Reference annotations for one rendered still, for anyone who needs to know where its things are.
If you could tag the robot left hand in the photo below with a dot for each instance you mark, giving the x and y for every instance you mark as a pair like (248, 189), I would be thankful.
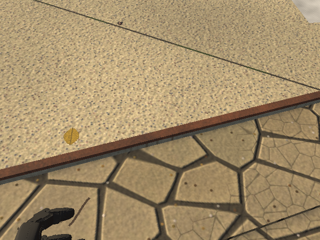
(32, 229)

